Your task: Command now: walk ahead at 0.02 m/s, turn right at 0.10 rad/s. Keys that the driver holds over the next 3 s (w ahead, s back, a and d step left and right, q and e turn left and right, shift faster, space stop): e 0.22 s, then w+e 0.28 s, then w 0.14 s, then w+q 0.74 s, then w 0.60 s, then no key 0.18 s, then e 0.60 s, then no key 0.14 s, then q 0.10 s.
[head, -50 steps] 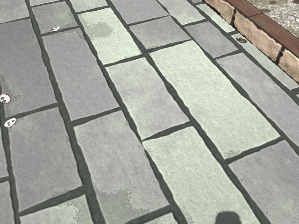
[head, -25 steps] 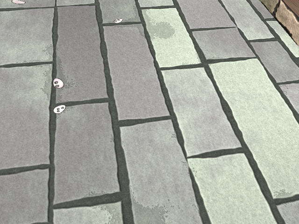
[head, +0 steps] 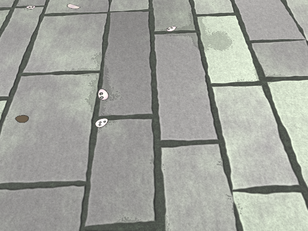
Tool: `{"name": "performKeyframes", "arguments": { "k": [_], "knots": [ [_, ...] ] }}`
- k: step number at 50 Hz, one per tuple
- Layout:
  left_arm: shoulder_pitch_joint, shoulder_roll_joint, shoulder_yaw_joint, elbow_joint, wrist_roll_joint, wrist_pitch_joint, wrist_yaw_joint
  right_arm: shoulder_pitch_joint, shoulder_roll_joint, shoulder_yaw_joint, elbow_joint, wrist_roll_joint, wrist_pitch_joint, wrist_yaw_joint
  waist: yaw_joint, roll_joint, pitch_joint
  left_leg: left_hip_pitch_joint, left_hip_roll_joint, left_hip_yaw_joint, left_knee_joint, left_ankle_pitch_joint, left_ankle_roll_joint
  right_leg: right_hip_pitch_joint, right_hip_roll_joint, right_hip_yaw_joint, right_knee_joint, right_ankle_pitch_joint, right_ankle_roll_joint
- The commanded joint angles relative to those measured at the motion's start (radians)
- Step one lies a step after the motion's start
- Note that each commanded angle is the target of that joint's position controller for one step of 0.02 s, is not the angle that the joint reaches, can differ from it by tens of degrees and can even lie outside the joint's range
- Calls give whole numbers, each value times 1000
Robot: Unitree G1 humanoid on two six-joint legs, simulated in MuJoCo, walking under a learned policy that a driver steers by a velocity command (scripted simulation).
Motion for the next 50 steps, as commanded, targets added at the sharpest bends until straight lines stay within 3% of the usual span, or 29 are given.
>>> {"name": "performKeyframes", "arguments": {
  "k": [1, 5, 7, 9, 10, 11, 12, 13, 14, 15, 16, 20, 24, 28, 31, 33, 34, 35, 36, 37, 38, 39, 40, 41, 42, 44, 47, 50],
  "knots": [
    [-55, 186, 48, -70, -2, 16, 5, 87, -60, -21, -18, 2, 6, -16, -26, -169, -69, 18, 9, 42, -90, 34, -23, 48, -201, 293, -215, -105, -157],
    [-8, 205, 68, -77, -23, 29, 27, 61, -74, -26, -15, 12, -13, -22, -3, -176, -110, 36, -1, 35, -226, 127, -2, 111, -223, 360, -214, -135, -173],
    [-16, 204, 73, -87, -32, 40, 35, 76, -69, -26, -8, 12, -21, -16, -21, -176, -112, 89, -12, 45, -328, 193, 19, 92, -210, 369, -208, -146, -156],
    [-27, 190, 74, -99, -47, 53, 44, 123, -78, -33, 6, 7, -29, -8, -58, -163, -108, 203, -15, 70, -489, 285, 58, 19, -163, 345, -166, -176, -103],
    [-27, 160, 67, -111, -48, 56, 45, 163, -120, -45, 7, -5, -30, -10, -69, -103, -111, 301, 81, -1, -557, 278, 97, -91, -119, 303, -75, -232, -51],
    [-66, 102, 55, -156, -45, 52, 40, 163, -220, -70, 4, -27, -27, -14, -52, 157, -58, 293, 275, -233, -650, 239, 209, -276, 17, 130, 153, -335, 5],
    [-62, 133, 64, -164, -31, 40, 35, 94, -214, -70, -33, -55, -36, -12, -54, 254, -52, 224, 447, -409, -730, 263, 309, -328, 33, 101, 375, -449, 32],
    [-20, 187, 86, -142, -33, 36, 28, 28, -158, -53, -71, -58, -53, -16, -22, 161, -63, 230, 424, -370, -733, 209, 305, -328, -6, 164, 517, -387, 31],
    [38, 192, 94, -111, -37, 40, 22, -20, -133, -47, -88, -32, -70, -18, 7, 122, -65, 267, 365, -292, -728, 154, 250, -354, -12, 165, 575, -304, 33],
    [69, 179, 94, -91, -29, 45, 21, -30, -127, -45, -94, -3, -82, -19, 9, 111, -56, 314, 338, -247, -731, 136, 215, -398, -25, 159, 627, -242, 44],
    [64, 161, 91, -88, -25, 45, 16, -9, -120, -41, -88, 8, -90, -18, -5, 93, -34, 335, 332, -206, -740, 158, 201, -433, -41, 157, 667, -199, 54],
    [-16, 119, 79, -127, -36, 27, -5, 117, -112, -39, -52, -8, -107, -10, -72, 80, 15, 407, 303, -74, -779, 243, 197, -491, -73, 108, 627, -89, 85],
    [-81, 97, 68, -177, -39, 17, -22, 147, -154, -53, -42, -9, -110, 1, -97, 92, 48, 418, 323, 8, -800, 299, 202, -473, -103, 76, 474, -38, 91],
    [-129, 67, 48, -212, -39, 9, -43, 172, -164, -60, -20, 3, -114, 19, -105, 92, 76, 346, 326, 97, -803, 352, 211, -341, -112, 10, 312, -42, 58],
    [-150, 75, 43, -225, -41, 5, -55, 181, -177, -66, 1, 24, -112, 36, -92, 103, 94, 320, 343, 120, -784, 365, 213, -231, -99, -34, 220, -110, 6],
    [-121, 94, 49, -224, -38, 0, -61, 169, -193, -68, 13, 40, -104, 42, -45, 110, 81, 307, 365, 110, -724, 479, 210, -117, -71, -63, 154, -154, -36],
    [-20, 116, 65, -194, -38, -4, -58, 141, -200, -65, 16, 44, -100, 43, 29, 100, 31, 272, 345, 135, -615, 650, 192, 42, -36, -88, 87, -109, -57],
    [145, 174, 97, -136, -37, -6, -48, 146, -180, -53, 23, 42, -100, 43, 105, 60, -78, 204, 288, 187, -409, 807, 161, 289, -8, -93, 59, -70, -83],
    [342, 261, 126, -98, -28, -3, -27, 130, -132, -30, -2, 20, -104, 45, 187, -65, -232, -35, 224, 218, -62, 569, 108, 615, -198, 142, 56, -117, -140],
    [362, 352, 129, -100, -16, -8, -19, 196, -18, 1, -41, 15, -128, 50, 115, -314, -345, -368, 52, 131, 279, -52, 62, 799, -463, 634, -100, -250, -275],
    [345, 266, 110, -103, -10, -24, -20, 137, -124, -27, -26, 53, -149, 48, 156, -185, -311, -432, 58, -51, 411, -32, 70, 691, -476, 684, -181, -279, -275],
    [273, 212, 90, -100, -15, -31, -26, 100, -154, -39, -46, 66, -149, 48, 110, -182, -188, -469, 110, -42, 413, 63, 90, 582, -438, 494, -180, -231, -219],
    [188, 157, 74, -106, -24, -36, -33, 84, -146, -40, -40, 50, -142, 40, 68, -138, -124, -428, 158, -23, 363, 166, 94, 458, -383, 363, -202, -176, -175],
    [125, 118, 65, -111, -23, -42, -38, 84, -135, -44, -30, 33, -131, 34, 35, -139, -72, -386, 183, -22, 311, 247, 90, 366, -332, 258, -232, -115, -141],
    [90, 91, 60, -107, -14, -50, -40, 115, -116, -44, -16, 31, -114, 35, 2, -155, -51, -328, 199, -26, 286, 310, 91, 305, -293, 170, -256, -32, -116],
    [99, 91, 66, -81, -5, -68, -37, 151, -69, -38, -2, 33, -91, 40, -25, -120, -38, -299, 190, -27, 282, 368, 88, 265, -275, 72, -277, 158, -110],
    [136, 108, 72, -45, 6, -78, -21, 102, -54, -37, -29, 31, -78, 38, -26, -84, 13, -371, 169, -56, 197, 461, 75, 259, -274, -19, -304, 264, -114],
    [146, 123, 72, -29, 3, -76, -5, 6, -49, -30, -68, 24, -84, 50, -9, -77, 52, -382, 144, -31, -9, 595, 77, 270, -258, -93, -328, 270, -94]
  ]
}}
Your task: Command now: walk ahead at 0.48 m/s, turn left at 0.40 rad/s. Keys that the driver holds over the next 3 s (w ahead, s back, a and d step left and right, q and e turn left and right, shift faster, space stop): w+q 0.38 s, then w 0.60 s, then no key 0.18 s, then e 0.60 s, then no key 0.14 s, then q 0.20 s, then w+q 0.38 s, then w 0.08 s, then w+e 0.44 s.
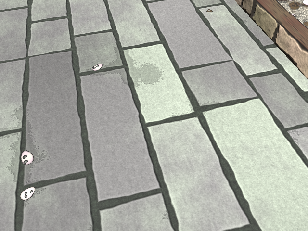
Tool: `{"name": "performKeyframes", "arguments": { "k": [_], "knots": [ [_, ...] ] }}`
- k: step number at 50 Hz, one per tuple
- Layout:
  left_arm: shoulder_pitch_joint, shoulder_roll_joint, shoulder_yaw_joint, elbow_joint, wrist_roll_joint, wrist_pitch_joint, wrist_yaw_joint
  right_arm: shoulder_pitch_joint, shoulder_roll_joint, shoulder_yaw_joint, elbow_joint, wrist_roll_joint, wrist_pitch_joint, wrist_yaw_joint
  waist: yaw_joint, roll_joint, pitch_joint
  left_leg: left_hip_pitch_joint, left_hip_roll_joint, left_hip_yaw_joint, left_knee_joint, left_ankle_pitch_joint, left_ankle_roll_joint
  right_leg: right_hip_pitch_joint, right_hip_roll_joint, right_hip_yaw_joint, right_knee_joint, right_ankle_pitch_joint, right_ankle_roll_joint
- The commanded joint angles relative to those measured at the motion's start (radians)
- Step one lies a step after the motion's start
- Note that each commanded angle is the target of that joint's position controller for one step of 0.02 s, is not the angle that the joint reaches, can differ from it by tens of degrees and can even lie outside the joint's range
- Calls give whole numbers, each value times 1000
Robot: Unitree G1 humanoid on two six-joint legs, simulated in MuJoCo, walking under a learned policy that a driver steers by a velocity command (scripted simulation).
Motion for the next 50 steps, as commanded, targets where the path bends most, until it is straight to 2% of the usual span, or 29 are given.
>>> {"name": "performKeyframes", "arguments": {
  "k": [1, 5, 7, 10, 11, 12, 13, 14, 15, 16, 17, 18, 20, 22, 24, 27, 31, 34, 36, 37, 38, 39, 40, 41, 42, 43, 44, 46, 50],
  "knots": [
    [-65, 131, 23, -59, -3, -19, 18, -41, -15, 6, -72, -7, -8, 15, -18, -99, 89, -9, 2, 16, -170, 137, 5, -69, -268, 56, -143, 416, -79],
    [16, 159, 29, -25, -15, 1, 34, -183, 7, 24, -146, -7, -10, 48, 33, -72, 125, -62, -6, 92, -314, 128, 32, 71, -312, 7, -116, 506, -66],
    [30, 173, 31, -21, -20, 19, 38, -225, 6, 26, -183, -4, -11, 66, 33, -75, 123, -62, -24, 138, -356, 67, 51, 137, -327, -21, -60, 620, -61],
    [9, 223, 40, -38, -23, 42, 50, -180, -40, 5, -214, 0, -3, 77, -27, -140, 30, 115, -118, 233, -358, -80, 102, 179, -329, -56, 132, 1088, -45],
    [-7, 241, 44, -45, -24, 50, 53, -93, -74, -12, -205, 3, 1, 76, -80, -164, -23, 233, -151, 244, -357, -128, 127, 163, -328, -56, 264, 1183, -42],
    [-31, 249, 44, -54, -29, 53, 54, 46, -131, -40, -177, 3, 3, 67, -159, -156, -97, 442, -183, 233, -422, -101, 162, 87, -305, -60, 458, 1144, -26],
    [-44, 241, 37, -72, -28, 43, 54, 199, -201, -73, -144, -4, 13, 44, -234, -85, -175, 739, -119, 84, -495, -81, 211, -133, -250, -57, 749, 847, 13],
    [67, 57, -16, -120, 3, 14, 27, 176, -292, -83, -148, -8, 8, 33, -91, 194, -245, 1092, 159, -472, -533, -159, 397, -616, -34, 34, 1140, -270, 74],
    [-18, 127, -11, -146, -34, -38, 8, 214, -228, -62, -168, -19, -5, 33, -148, 99, -385, 1155, 237, -752, -694, -251, 455, -735, 1, 283, 1257, -342, 54],
    [-129, 175, 3, -183, -68, -58, 1, 177, -169, -48, -163, -24, -15, 33, -158, 33, -237, 1054, 204, -598, -729, -201, 382, -808, -57, 306, 1207, -240, 25],
    [-142, 168, -1, -191, -59, -65, 5, 102, -134, -36, -175, -14, -21, 36, -99, -66, -136, 889, 159, -464, -733, -109, 336, -774, -104, 297, 1099, -153, 15],
    [-136, 166, 5, -178, -35, -59, 12, 31, -107, -27, -193, -13, -22, 36, -54, -106, -79, 747, 115, -369, -746, -13, 304, -711, -135, 283, 1012, -117, 25],
    [-82, 173, 16, -176, -18, -27, 12, -21, -88, -16, -219, -26, -24, 29, 1, -73, -54, 594, 74, -279, -789, 89, 289, -604, -169, 277, 931, -69, 54],
    [-81, 144, 9, -179, -4, -4, 15, -8, -100, -17, -209, -22, -31, 21, 7, -55, -40, 508, 57, -196, -810, 203, 287, -578, -177, 241, 848, -17, 91],
    [-153, 119, -2, -206, 1, 5, 20, 28, -119, -19, -189, -23, -33, 9, -17, -30, -14, 463, 25, -123, -823, 245, 265, -586, -173, 217, 717, 97, 114],
    [-264, 97, -15, -228, -5, 0, 14, 77, -122, -16, -165, -17, -29, 2, -73, 7, -7, 465, -25, -53, -804, 164, 203, -537, -137, 197, 466, 321, 110],
    [-374, 117, -14, -262, -23, -11, -4, 140, -138, -15, -134, -12, -26, 6, -126, 34, 20, 562, 35, -117, -773, 29, 194, -547, -105, 200, 319, 372, 86],
    [-389, 143, -5, -283, -22, -24, -20, 160, -144, -17, -118, -13, -15, 0, -116, 45, 27, 695, 99, -181, -709, 89, 180, -586, -93, 207, 261, 250, 39],
    [-313, 164, 6, -271, -22, -30, -23, 136, -154, -21, -119, -14, -6, -5, -65, 70, 2, 728, 101, -181, -636, 268, 154, -488, -66, 183, 229, 173, 2],
    [-200, 190, 22, -239, -19, -32, -19, 114, -145, -16, -125, -17, -2, -5, -3, 59, -65, 713, 54, -142, -515, 421, 131, -328, -43, 159, 199, 202, -28],
    [-34, 238, 37, -211, -7, -33, -12, 98, -111, 0, -145, -27, -3, -5, 71, 16, -204, 590, 1, -94, -287, 359, 96, -54, -147, 257, 245, 258, -90],
    [100, 321, 59, -191, 5, -27, -9, 223, -39, 23, -153, -26, -17, -4, 59, -209, -364, 237, -148, -11, 96, -41, 17, 341, -371, 634, 239, 181, -236],
    [147, 274, 49, -157, -18, -19, -19, 254, -48, 29, -145, -6, -31, 1, 63, -355, -404, 14, -196, -60, 264, -528, -2, 431, -458, 953, 78, -45, -299],
    [85, 205, 29, -168, -32, -13, -16, 154, -134, 8, -156, 12, -35, 4, 78, -223, -232, -87, -126, -77, 340, -473, 3, 317, -426, 857, 52, -192, -243],
    [11, 175, 17, -182, -27, -3, -11, 61, -139, 10, -182, 5, -36, 6, 62, -132, -124, -87, -72, -28, 312, -378, 8, 163, -385, 713, 33, -159, -201],
    [-44, 158, 6, -187, -17, 0, -14, 16, -124, 10, -193, -14, -36, 5, 30, -82, -42, -54, -36, -5, 239, -312, 6, 18, -339, 621, -2, -61, -187],
    [-76, 139, -1, -191, -9, -3, -16, 23, -116, 5, -191, -25, -31, 4, -2, -93, -15, 0, -4, -4, 176, -265, 4, -66, -303, 556, -29, 26, -175],
    [-86, 141, -2, -182, -10, -10, -18, 74, -79, 10, -175, -21, -18, 4, -34, -135, -20, 73, 11, 17, 119, -228, -10, -138, -263, 467, -70, 146, -179],
    [-57, 183, 9, -148, -17, -11, -7, -9, -55, 19, -203, -33, -15, -4, -27, -109, 8, 29, 22, 46, -74, -93, -46, -141, -246, 340, -93, 426, -184]
  ]
}}
Over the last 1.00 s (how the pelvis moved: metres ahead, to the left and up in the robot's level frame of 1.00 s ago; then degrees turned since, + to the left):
0.22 -0.14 0.01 -14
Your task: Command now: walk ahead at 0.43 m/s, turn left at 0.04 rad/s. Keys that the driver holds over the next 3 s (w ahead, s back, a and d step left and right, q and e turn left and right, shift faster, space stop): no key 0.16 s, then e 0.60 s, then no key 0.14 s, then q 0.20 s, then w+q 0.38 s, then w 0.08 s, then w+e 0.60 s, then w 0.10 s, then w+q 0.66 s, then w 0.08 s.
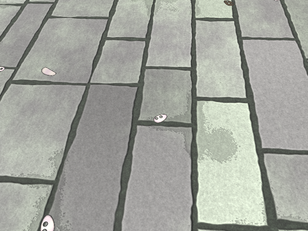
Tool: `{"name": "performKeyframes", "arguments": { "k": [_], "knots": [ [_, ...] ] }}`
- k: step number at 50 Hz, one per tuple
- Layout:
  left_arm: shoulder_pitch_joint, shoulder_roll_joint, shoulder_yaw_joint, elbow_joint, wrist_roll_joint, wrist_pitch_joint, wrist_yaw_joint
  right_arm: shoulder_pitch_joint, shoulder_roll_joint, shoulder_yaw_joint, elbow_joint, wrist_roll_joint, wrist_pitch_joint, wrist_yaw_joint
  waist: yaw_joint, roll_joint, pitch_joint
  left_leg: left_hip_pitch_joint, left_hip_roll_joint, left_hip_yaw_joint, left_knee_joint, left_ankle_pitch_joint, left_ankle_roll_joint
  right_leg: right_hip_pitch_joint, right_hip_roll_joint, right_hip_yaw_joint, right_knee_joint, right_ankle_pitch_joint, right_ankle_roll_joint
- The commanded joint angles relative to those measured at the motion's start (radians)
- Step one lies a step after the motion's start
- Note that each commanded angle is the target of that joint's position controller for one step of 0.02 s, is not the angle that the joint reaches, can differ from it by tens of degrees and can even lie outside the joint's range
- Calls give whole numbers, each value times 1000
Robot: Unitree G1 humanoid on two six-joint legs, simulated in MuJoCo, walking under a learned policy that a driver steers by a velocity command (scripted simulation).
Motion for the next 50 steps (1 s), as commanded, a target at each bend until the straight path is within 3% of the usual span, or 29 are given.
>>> {"name": "performKeyframes", "arguments": {
  "k": [1, 4, 7, 9, 11, 12, 13, 14, 15, 16, 17, 19, 21, 24, 27, 30, 31, 32, 33, 34, 35, 36, 37, 38, 40, 44, 45, 50],
  "knots": [
    [-56, 156, 34, -58, -3, -11, 12, -23, -37, -7, -68, -9, -13, -4, -29, -102, 5, -27, 18, 8, -166, 138, -22, 17, -244, 150, -145, 466, -160],
    [-6, 166, 32, -28, -9, 5, 23, -110, -8, 3, -80, -8, -26, 7, 12, -115, -15, 83, -37, 52, -374, 310, -19, 25, -201, 66, -105, 585, -114],
    [27, 169, 29, -1, -14, 24, 30, -164, -19, -2, -96, -4, -30, 22, 29, -128, -24, 113, -65, 39, -473, 341, -2, 101, -230, 89, -49, 553, -105],
    [20, 175, 31, 6, -17, 37, 33, -169, -46, -12, -106, -12, -35, 31, 14, -138, -33, 143, -76, 23, -523, 278, 24, 142, -252, 135, 22, 545, -92],
    [-16, 175, 30, 2, -23, 46, 37, -57, -81, -29, -72, -29, -45, 25, -57, -122, -80, 311, -99, 38, -643, 373, 61, 140, -210, 151, 164, 563, -54],
    [-4, 149, 20, -15, -7, 40, 37, 17, -145, -43, -62, -44, -50, 15, -75, -62, -173, 523, 2, -31, -595, 754, 104, 46, -150, 129, 307, 431, -12],
    [96, 75, -4, -21, 8, 27, 32, 86, -196, -52, -69, -66, -37, 1, -62, 119, -311, 875, 257, -248, -488, 1151, 257, -255, -54, 96, 606, -36, 54],
    [140, 89, -10, -14, -13, 30, 27, 122, -146, -42, -70, -41, -15, -2, -90, 230, -461, 964, 383, -396, -497, 1174, 363, -371, -7, 126, 830, -574, 91],
    [93, 189, 22, -14, -30, 45, 26, 102, -120, -35, -78, -23, 5, -2, -106, 110, -421, 879, 335, -344, -535, 961, 329, -414, -48, 165, 927, -565, 101],
    [28, 184, 29, -35, -36, 65, 33, 35, -106, -31, -84, -13, 18, -8, -83, 62, -319, 775, 292, -280, -578, 743, 289, -470, -78, 133, 949, -501, 113],
    [8, 164, 30, -36, -29, 92, 42, -31, -83, -22, -81, -7, 25, -11, -54, 36, -216, 623, 252, -223, -643, 536, 265, -466, -108, 116, 908, -446, 130],
    [36, 128, 31, -37, -21, 146, 63, -134, -94, -26, -77, -25, 32, -12, 2, 97, -111, 339, 188, -115, -764, 240, 233, -321, -120, 71, 846, -334, 152],
    [59, 111, 35, -45, -12, 164, 71, -183, -97, -31, -75, -34, 29, -14, 24, 125, -90, 244, 170, -31, -800, 185, 232, -246, -116, 39, 789, -272, 150],
    [-9, 101, 32, -85, -5, 160, 62, -186, -109, -38, -54, -23, 27, -27, 1, 97, -113, 285, 195, 14, -791, 195, 233, -216, -143, 36, 640, -184, 123],
    [-48, 119, 38, -116, -6, 159, 45, -170, -136, -48, -30, -13, 42, -35, -15, 95, -131, 341, 231, 17, -776, 152, 227, -180, -146, 17, 540, -169, 95],
    [-11, 124, 50, -115, -3, 159, 30, -184, -147, -53, -9, 10, 59, -34, 17, 80, -118, 348, 219, 58, -704, 56, 166, -76, -109, -35, 341, -100, 42],
    [18, 136, 60, -103, 2, 159, 30, -164, -125, -50, 6, 17, 65, -33, 22, 46, -103, 316, 185, 93, -634, -12, 117, -25, -85, -33, 261, -69, 12],
    [36, 187, 75, -108, 9, 158, 38, -114, -85, -44, 27, 13, 73, -29, 12, -108, -47, 225, 103, 176, -444, -121, 29, 6, -161, 127, 93, 29, -44],
    [8, 293, 91, -153, 4, 157, 58, -94, -39, -30, -3, -26, 75, -22, -41, -405, -3, -33, -59, 235, -131, -409, -79, 75, -399, 483, 25, 282, -178],
    [18, 315, 92, -170, 45, 133, 46, -228, -85, -46, -43, -24, 69, -32, 40, -340, -28, -74, -107, 50, 36, -442, -61, -39, -449, 589, -57, 189, -281],
    [-24, 290, 87, -174, 51, 109, 41, -243, -108, -56, -42, -4, 70, -39, 14, -247, -15, -76, -85, 0, 100, -346, -38, -50, -394, 515, -63, 94, -237],
    [-91, 260, 81, -183, 27, 96, 44, -202, -111, -63, -20, -3, 75, -47, -26, -194, -14, -81, -70, -16, 101, -244, -28, -43, -345, 446, -45, 54, -172],
    [-131, 216, 68, -195, 6, 94, 48, -177, -114, -68, 6, -13, 81, -55, -37, -170, -33, -67, -64, -19, 106, -191, -33, -35, -317, 401, -29, 64, -135],
    [-150, 201, 60, -202, -3, 95, 54, -162, -111, -70, 11, -21, 81, -57, -48, -177, -48, -40, -71, -17, 126, -145, -43, -41, -295, 372, -17, 114, -128],
    [-136, 164, 45, -207, 4, 96, 63, -134, -95, -67, 21, -11, 75, -51, -51, -167, -98, -7, -82, -12, 131, -93, -57, 8, -274, 328, 3, 210, -130],
    [-100, 160, 43, -197, 3, 100, 72, -165, -59, -46, 17, -3, 69, -42, -18, -173, -110, 32, -68, -15, -93, -71, -80, 102, -267, 313, 25, 250, -136],
    [-102, 164, 45, -197, 6, 103, 71, -169, -56, -42, 18, -1, 68, -38, -11, -183, -106, 67, -65, -11, -146, -80, -83, 94, -267, 316, 25, 231, -141],
    [-140, 112, 18, -159, 24, 102, 46, -117, -54, -27, 54, 5, 67, -12, -7, -183, -73, 325, -51, 35, -407, -85, -72, -21, -263, 285, 27, 148, -151]
  ]
}}
Over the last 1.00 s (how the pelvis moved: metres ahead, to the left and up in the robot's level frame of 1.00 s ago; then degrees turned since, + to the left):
0.57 0.06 0.00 19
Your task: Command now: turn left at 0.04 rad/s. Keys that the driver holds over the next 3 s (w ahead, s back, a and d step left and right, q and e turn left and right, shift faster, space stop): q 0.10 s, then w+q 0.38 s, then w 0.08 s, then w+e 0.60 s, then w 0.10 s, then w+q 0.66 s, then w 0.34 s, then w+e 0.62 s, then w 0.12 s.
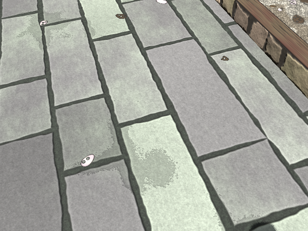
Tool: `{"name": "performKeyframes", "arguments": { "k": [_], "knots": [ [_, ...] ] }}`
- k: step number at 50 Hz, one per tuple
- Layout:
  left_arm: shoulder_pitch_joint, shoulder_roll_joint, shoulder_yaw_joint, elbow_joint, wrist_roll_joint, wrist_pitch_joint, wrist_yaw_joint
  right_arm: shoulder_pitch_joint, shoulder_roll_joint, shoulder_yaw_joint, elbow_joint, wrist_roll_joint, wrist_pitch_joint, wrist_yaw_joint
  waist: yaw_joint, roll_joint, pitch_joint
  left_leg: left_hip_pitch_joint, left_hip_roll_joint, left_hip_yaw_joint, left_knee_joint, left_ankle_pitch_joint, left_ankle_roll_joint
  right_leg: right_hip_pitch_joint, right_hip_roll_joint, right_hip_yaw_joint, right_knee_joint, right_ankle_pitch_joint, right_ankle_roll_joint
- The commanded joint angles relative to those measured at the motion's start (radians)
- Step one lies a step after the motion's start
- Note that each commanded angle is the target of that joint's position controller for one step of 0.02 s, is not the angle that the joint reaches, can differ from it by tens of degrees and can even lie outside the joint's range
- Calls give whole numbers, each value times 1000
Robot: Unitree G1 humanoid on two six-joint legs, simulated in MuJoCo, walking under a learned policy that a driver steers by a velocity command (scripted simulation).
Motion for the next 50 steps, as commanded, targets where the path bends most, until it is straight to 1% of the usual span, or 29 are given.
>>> {"name": "performKeyframes", "arguments": {
  "k": [1, 3, 4, 5, 7, 9, 11, 12, 13, 14, 15, 16, 18, 20, 23, 26, 29, 31, 33, 34, 35, 36, 37, 38, 39, 40, 41, 44, 50],
  "knots": [
    [4, 122, 26, -18, 0, -11, -12, -18, -57, -1, -51, 3, -18, 13, 11, -150, -58, 124, 0, 33, -210, 80, 16, 53, -246, 178, -104, 180, -142],
    [33, 146, 34, 2, -6, -19, -10, -14, -112, -6, -61, -12, -26, 14, 9, -106, -48, 185, 23, -14, -321, 293, 52, 55, -204, 160, -64, 148, -75],
    [57, 153, 38, -6, 9, -25, -7, -14, -183, -19, -72, -15, -27, 10, 48, -14, -66, 197, 86, -83, -271, 504, 84, 49, -143, 110, 2, 91, -37],
    [56, 143, 40, -15, 14, -30, -2, -23, -210, -32, -61, 5, -25, 11, 68, 100, -73, 156, 97, -126, -267, 469, 138, 52, -64, 12, 37, 49, 3],
    [-19, 120, 41, -31, 11, -25, 10, 0, -142, -20, -56, 12, -24, 11, 30, 142, -77, 100, 111, -218, -349, 80, 192, 45, -12, -85, 121, -154, 42],
    [-39, 92, 43, -49, -11, -23, 3, 53, -145, -21, -51, 12, -31, 10, 12, 171, 2, 58, 141, -347, -432, -346, 241, -47, 2, -82, 165, -296, 22],
    [-17, 77, 48, -52, -27, -51, -11, 32, -154, -23, -66, 18, -40, 4, 39, 192, 49, -3, 146, -409, -468, -446, 247, -12, -17, -50, 120, -257, -4],
    [26, 84, 55, -41, -28, -68, -15, -12, -142, -19, -86, 23, -40, 1, 71, 170, 45, -69, 112, -377, -438, -414, 222, 84, -45, -20, 49, -241, -19],
    [92, 119, 69, -23, -22, -83, -15, -66, -109, -10, -116, 26, -42, -1, 107, 86, 39, -183, 49, -290, -325, -345, 171, 206, -118, 66, -40, -288, -43],
    [196, 169, 86, 8, -14, -92, -14, -111, -55, 3, -150, 31, -48, -3, 136, -71, 20, -333, -49, -140, -78, -248, 111, 348, -253, 269, -172, -418, -94],
    [239, 219, 100, 28, -7, -98, -21, -137, -58, 4, -185, 33, -58, 0, 134, -204, 50, -475, -61, -101, 148, -237, 105, 388, -450, 556, -296, -465, -183],
    [215, 179, 88, 22, -1, -106, -17, -104, -103, -12, -180, 33, -64, 3, 93, -141, 70, -519, -6, -150, 296, -215, 114, 359, -491, 575, -286, -410, -222],
    [157, 132, 74, 11, -23, -111, -10, -30, -94, -15, -148, 33, -68, 20, 46, -108, 66, -534, 37, -146, 370, -76, 116, 369, -426, 390, -295, -280, -171],
    [136, 129, 71, 15, -17, -111, -9, -47, -76, -12, -147, 28, -68, 35, 49, -99, 70, -495, 62, -109, 358, 37, 99, 333, -360, 197, -322, -62, -120],
    [166, 142, 76, 34, -13, -111, -9, -94, -34, 4, -177, 25, -63, 56, 71, -95, 54, -427, 64, -34, 247, 154, 63, 297, -306, -4, -327, 132, -102],
    [206, 169, 81, 62, -23, -106, -11, -172, 5, 25, -219, 21, -66, 73, 99, -104, 65, -314, 50, 19, 53, 231, 61, 241, -295, -99, -330, 155, -97],
    [244, 202, 87, 97, -45, -99, -22, -212, -16, 25, -243, 22, -67, 83, 93, -121, 89, -207, 20, 64, -61, 190, 95, 226, -332, -111, -333, 161, -102],
    [241, 220, 86, 119, -61, -89, -26, -192, -52, 12, -248, 17, -74, 86, 45, -141, 85, -126, -12, 90, -132, 134, 140, 258, -359, -96, -271, 364, -98],
    [222, 226, 78, 136, -65, -82, -21, 57, -129, -33, -173, 13, -80, 75, -106, -128, -64, 242, -80, 135, -216, 196, 191, 197, -309, -160, 16, 682, -50],
    [214, 194, 61, 127, -50, -88, -18, 235, -192, -60, -128, 7, -75, 56, -191, -100, -177, 547, 18, 18, -173, 203, 226, -11, -263, -168, 270, 505, -5],
    [308, 43, 17, 85, -27, -100, -25, 292, -306, -73, -118, -15, -74, 39, -111, 196, -333, 840, 346, -487, -263, 50, 359, -362, -96, -138, 685, -291, 64],
    [264, 124, 36, 98, -62, -122, -24, 299, -235, -53, -130, -18, -82, 39, -158, 152, -420, 776, 406, -713, -425, -62, 403, -429, -56, 75, 851, -378, 66],
    [188, 179, 56, 70, -88, -124, -22, 233, -178, -34, -116, -12, -90, 44, -136, 131, -240, 656, 362, -531, -445, -55, 348, -513, -108, 72, 878, -299, 55],
    [149, 170, 55, 60, -76, -122, -17, 170, -129, -21, -109, -2, -95, 47, -95, 109, -140, 520, 318, -389, -461, -11, 311, -506, -161, 37, 836, -204, 45],
    [139, 161, 58, 69, -54, -114, -10, 104, -84, -10, -108, -3, -102, 50, -56, 86, -83, 403, 271, -291, -487, 51, 281, -459, -192, 33, 788, -126, 44],
    [170, 148, 62, 84, -48, -96, -9, 64, -51, -3, -107, -13, -113, 54, -18, 101, -56, 320, 231, -203, -525, 105, 255, -393, -215, 46, 760, -59, 39],
    [203, 124, 59, 94, -53, -81, -12, 48, -48, -6, -100, -19, -123, 55, 6, 120, -55, 270, 229, -161, -557, 146, 258, -341, -222, 49, 754, -21, 41],
    [185, 89, 56, 97, -56, -52, -13, 48, -55, -15, -66, -24, -147, 48, 26, 48, 2, 221, 214, -27, -603, 293, 254, -367, -217, 65, 703, 39, 49],
    [13, 68, 41, 40, -43, -59, -40, 94, -100, -24, -28, -21, -141, 21, -18, 11, 71, 282, 194, 142, -638, 386, 228, -429, -184, 21, 377, 293, 48]
  ]
}}
Over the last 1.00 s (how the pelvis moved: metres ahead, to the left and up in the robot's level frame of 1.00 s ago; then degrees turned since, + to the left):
0.17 -0.02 0.00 -20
